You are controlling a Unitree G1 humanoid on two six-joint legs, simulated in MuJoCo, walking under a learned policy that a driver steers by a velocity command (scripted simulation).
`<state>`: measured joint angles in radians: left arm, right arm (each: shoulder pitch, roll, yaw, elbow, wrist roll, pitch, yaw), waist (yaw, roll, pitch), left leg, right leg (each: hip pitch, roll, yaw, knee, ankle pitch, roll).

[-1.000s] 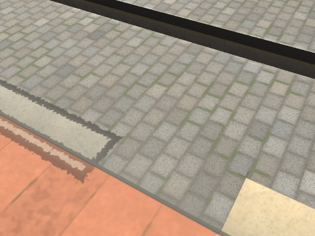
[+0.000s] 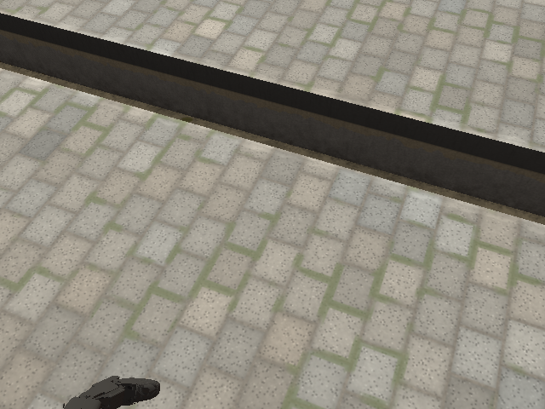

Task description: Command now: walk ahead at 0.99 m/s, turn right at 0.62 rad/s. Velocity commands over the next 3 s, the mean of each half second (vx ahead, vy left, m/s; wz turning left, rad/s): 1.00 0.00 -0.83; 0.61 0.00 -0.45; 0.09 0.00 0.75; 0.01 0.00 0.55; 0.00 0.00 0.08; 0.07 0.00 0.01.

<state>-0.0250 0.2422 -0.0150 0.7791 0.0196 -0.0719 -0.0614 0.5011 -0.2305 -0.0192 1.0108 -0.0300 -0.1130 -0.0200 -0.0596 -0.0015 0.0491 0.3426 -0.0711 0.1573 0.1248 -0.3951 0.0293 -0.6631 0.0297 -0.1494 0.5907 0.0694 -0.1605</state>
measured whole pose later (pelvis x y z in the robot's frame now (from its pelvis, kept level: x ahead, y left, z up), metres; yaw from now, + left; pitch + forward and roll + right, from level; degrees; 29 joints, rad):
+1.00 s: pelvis +0.82 -0.20 +0.01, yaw -37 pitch -1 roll +1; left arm 0.16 0.21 0.00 0.71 0.01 -0.04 -0.01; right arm 0.31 -0.23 -0.02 0.78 0.00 0.00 -0.02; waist -0.05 -0.01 0.11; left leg -0.46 0.02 -0.05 1.31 -0.47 -0.01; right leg -0.40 0.02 -0.09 0.59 -0.17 -0.09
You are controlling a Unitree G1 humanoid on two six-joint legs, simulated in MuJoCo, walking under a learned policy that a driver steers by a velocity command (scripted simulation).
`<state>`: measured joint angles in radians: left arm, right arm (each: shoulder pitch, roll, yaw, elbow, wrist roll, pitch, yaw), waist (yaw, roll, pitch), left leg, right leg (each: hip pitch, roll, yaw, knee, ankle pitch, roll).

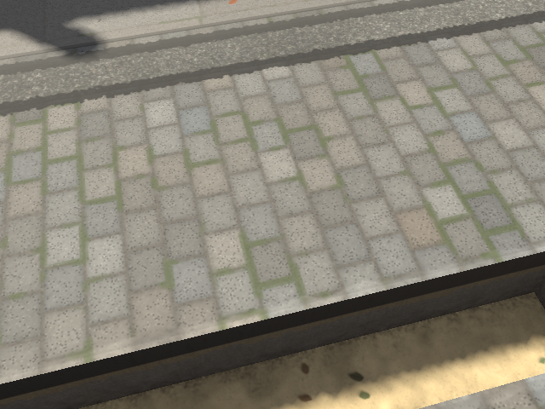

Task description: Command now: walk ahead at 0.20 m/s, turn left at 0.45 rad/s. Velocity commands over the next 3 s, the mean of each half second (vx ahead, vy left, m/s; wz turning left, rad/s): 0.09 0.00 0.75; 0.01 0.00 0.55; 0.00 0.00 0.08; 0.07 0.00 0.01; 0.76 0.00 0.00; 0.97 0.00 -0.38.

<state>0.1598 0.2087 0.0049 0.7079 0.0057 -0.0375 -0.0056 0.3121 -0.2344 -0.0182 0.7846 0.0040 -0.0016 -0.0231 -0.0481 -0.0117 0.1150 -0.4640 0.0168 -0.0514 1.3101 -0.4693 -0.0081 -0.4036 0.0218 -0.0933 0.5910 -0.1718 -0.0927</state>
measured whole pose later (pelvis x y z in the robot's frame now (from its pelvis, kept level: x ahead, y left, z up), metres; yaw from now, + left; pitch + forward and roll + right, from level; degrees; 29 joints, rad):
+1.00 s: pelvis +0.09 +0.04 +0.02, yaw +41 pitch -1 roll +1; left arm 0.21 0.25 -0.02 0.68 0.01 0.00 0.00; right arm 0.14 -0.32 -0.06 0.68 -0.01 0.07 0.01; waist 0.01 0.05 0.03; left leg -0.40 -0.14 -0.23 0.78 -0.35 -0.03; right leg -0.18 0.07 0.04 0.38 -0.19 -0.06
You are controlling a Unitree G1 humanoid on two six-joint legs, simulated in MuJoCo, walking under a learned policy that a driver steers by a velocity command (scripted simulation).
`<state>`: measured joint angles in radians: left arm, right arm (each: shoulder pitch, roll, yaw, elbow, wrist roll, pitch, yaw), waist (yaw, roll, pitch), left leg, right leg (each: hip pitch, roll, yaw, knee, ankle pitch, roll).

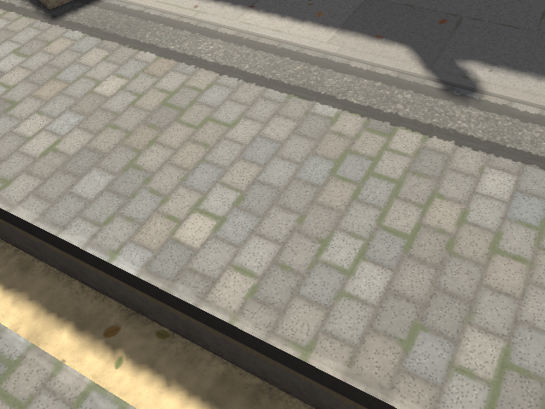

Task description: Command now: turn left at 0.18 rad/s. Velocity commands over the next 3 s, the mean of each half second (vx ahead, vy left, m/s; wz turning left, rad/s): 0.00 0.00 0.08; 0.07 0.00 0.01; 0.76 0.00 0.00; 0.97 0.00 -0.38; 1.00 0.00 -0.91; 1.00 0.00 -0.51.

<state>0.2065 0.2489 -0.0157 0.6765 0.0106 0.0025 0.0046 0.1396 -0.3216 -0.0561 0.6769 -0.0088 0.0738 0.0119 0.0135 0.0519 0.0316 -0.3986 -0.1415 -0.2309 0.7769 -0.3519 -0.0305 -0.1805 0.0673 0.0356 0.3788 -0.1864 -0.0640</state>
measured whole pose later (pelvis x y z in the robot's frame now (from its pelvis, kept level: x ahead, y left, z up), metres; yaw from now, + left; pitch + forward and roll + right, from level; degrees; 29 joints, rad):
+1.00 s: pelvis +0.03 +0.02 +0.00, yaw +1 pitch +0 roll +0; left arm 0.31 0.26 0.03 0.94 0.02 0.00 0.01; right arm 0.18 -0.27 -0.02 1.05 -0.02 0.04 -0.02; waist 0.02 0.00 -0.03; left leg -0.26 -0.02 -0.04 0.61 -0.35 0.04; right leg -0.14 0.05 0.04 0.36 -0.25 -0.07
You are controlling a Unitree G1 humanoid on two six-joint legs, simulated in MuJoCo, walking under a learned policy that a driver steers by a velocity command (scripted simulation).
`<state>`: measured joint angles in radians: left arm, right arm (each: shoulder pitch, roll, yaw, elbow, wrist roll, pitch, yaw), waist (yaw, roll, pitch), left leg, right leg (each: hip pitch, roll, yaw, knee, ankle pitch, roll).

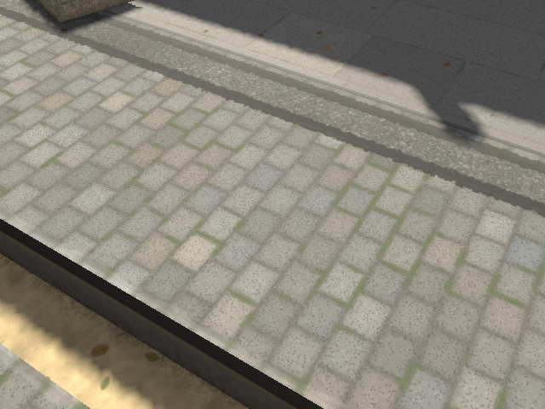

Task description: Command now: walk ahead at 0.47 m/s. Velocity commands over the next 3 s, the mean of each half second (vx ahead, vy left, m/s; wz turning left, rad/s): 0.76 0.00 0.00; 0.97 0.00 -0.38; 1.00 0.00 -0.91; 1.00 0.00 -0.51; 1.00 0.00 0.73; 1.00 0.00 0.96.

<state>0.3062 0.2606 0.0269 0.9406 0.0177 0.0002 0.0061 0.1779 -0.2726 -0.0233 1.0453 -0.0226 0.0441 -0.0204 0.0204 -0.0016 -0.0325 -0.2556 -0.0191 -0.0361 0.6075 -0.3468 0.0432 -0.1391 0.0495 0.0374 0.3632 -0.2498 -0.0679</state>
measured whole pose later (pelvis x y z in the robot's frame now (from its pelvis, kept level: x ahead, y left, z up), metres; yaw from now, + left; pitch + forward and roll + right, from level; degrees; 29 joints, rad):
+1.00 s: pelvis +0.63 +0.00 -0.04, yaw -14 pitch +1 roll -4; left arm 0.29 0.27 0.08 1.00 0.05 -0.05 0.01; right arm 0.17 -0.24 0.01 0.75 -0.03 -0.10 0.02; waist 0.04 0.01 0.07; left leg -0.48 0.05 -0.09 1.27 -0.39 0.03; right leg -0.44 0.18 0.04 0.68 -0.27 -0.12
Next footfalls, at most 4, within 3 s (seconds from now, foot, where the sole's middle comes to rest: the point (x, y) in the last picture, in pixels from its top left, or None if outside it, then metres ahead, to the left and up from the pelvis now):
0.18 left None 0.12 0.15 -0.78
0.78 right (326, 358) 0.70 -0.10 -0.78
1.18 left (251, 254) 1.04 0.12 -0.78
1.58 right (369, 205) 1.26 -0.27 -0.78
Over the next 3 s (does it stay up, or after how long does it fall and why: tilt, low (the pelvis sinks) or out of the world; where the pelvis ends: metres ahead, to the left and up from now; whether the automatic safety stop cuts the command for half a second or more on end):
stays up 2.21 -0.97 -0.03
